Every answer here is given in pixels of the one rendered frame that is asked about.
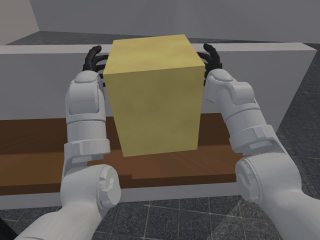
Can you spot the robot left upper arm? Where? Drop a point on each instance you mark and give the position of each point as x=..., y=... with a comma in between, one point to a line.
x=87, y=194

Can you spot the carton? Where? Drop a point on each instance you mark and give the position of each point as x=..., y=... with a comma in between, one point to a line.
x=155, y=89

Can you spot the robot left forearm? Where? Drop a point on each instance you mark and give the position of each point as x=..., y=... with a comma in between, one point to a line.
x=85, y=119

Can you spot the robot left hand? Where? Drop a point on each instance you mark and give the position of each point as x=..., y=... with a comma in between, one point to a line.
x=91, y=60

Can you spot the robot right forearm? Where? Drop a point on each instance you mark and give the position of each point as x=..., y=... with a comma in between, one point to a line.
x=249, y=132

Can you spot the robot right hand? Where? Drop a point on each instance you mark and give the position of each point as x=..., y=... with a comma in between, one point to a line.
x=213, y=60

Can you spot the robot right upper arm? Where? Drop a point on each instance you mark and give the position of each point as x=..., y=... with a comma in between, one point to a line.
x=271, y=181

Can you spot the table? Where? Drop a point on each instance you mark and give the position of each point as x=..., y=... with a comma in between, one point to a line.
x=32, y=159

